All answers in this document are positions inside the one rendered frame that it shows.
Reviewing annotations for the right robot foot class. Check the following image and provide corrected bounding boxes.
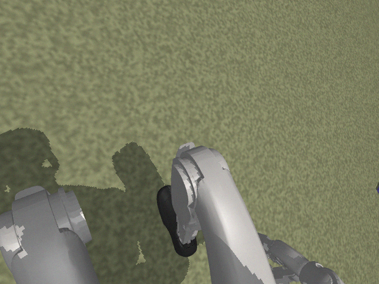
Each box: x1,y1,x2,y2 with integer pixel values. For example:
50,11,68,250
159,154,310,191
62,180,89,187
157,185,197,257

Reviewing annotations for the right robot arm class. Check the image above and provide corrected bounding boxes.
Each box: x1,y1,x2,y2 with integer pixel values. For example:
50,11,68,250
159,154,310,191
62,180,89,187
299,261,345,284

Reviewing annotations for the right robot hand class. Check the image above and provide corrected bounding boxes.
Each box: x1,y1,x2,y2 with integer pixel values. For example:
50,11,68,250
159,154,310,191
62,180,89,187
258,233,310,284

